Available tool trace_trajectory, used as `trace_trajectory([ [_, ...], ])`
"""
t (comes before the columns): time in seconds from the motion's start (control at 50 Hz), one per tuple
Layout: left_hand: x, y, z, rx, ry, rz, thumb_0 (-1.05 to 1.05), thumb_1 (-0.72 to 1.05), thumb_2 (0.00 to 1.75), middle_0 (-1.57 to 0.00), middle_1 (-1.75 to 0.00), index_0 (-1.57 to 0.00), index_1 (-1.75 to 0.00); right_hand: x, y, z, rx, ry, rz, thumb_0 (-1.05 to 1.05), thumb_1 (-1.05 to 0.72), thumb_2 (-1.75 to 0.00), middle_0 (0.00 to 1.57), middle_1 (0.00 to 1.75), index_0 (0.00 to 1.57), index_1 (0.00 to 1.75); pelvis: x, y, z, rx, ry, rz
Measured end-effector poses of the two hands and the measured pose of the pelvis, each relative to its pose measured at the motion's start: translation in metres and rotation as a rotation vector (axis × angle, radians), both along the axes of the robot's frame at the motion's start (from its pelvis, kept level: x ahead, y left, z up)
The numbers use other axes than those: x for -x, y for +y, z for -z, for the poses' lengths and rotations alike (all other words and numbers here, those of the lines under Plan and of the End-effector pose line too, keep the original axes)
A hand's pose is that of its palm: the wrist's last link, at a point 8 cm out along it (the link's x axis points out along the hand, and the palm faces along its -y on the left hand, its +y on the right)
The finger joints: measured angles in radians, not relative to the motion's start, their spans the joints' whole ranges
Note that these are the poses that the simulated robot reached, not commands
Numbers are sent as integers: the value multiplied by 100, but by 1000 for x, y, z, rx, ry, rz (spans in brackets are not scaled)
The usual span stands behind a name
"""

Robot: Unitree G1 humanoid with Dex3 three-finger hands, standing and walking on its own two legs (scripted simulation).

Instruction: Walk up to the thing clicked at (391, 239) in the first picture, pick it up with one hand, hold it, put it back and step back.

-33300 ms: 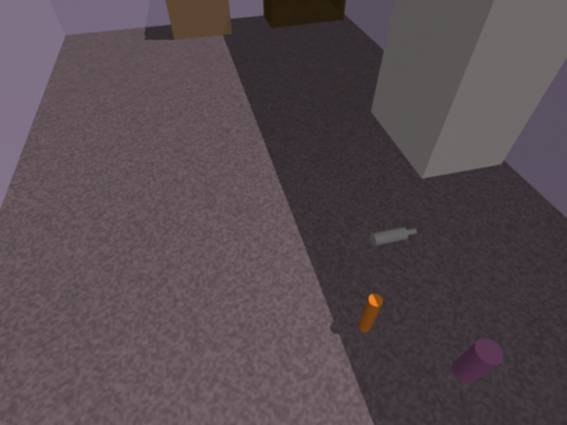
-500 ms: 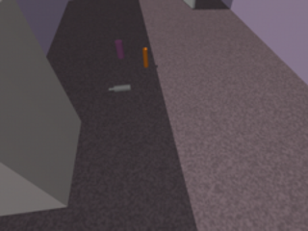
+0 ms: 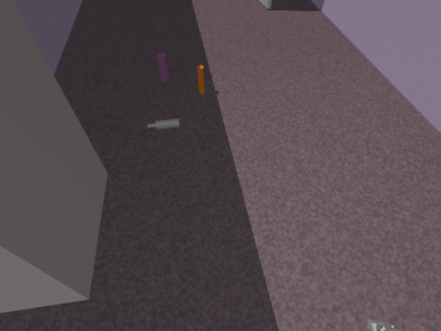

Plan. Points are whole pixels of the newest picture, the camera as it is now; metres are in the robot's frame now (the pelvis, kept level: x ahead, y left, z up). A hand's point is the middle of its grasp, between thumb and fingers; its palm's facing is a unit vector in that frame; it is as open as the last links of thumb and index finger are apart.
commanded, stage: walk up
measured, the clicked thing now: (163, 124) +1.41 +0.35 -0.74
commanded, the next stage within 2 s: stand in 0.52 s
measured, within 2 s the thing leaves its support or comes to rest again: neither
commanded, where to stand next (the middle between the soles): +0.05 +0.01 m, yaw +3 degrees
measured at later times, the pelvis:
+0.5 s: pelvis +0.01 +0.01 +0.00, yaw -1 degrees
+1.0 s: pelvis +0.02 +0.01 +0.01, yaw +3 degrees
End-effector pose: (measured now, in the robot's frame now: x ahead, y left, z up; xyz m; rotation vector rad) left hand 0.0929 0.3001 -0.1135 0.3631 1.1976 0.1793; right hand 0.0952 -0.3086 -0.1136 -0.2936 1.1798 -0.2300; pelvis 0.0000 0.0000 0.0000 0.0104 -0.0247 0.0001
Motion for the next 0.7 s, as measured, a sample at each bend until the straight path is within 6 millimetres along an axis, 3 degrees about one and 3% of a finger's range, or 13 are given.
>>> trace_trajectory([
  [0.14, -3, 1, 0, 0, 3, 11, 1, 90, 90, -21, -30, -21, -30, -7, 2, -2, 0, -12, 1, 0, -90, -90, 20, 30, 20, 30, -2, 3, 0, -1, 5, 6],
  [0.52, -15, 5, 2, -3, -13, 44, 1, 90, 90, -21, -30, -21, -30, 9, 4, 1, 1, 12, 36, 0, -90, -90, 20, 30, 20, 30, -5, 6, 2, -1, -7, 20],
  [0.7, -10, -1, -5, 20, -7, 4, 1, 90, 90, -21, -30, -21, -30, 8, 12, 1, -13, 49, 6, 0, -90, -90, 20, 30, 20, 30, -14, 7, -5, 6, -5, -19],
])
